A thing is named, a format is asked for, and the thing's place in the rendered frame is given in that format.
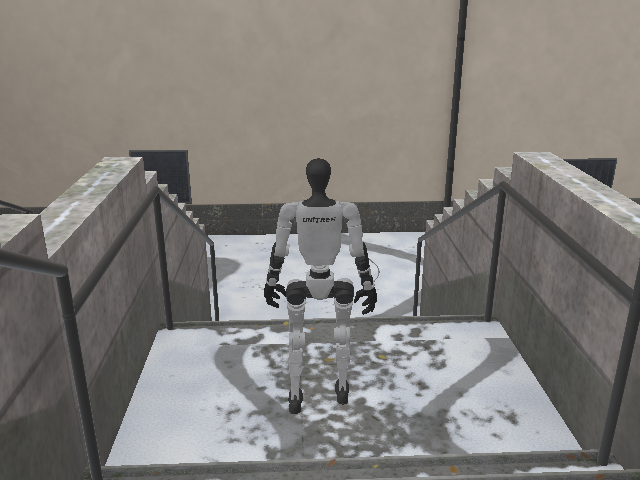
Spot left robot forearm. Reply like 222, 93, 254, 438
266, 242, 285, 286

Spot robot left upper arm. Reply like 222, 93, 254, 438
274, 202, 298, 257

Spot left robot shin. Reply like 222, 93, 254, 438
288, 332, 303, 400

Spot right robot thigh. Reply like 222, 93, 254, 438
334, 278, 354, 345

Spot robot right hand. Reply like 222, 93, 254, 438
354, 287, 377, 315

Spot robot left hand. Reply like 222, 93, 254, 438
264, 283, 286, 308

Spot robot right upper arm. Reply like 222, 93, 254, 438
340, 202, 365, 257

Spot right robot forearm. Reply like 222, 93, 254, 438
355, 242, 375, 290

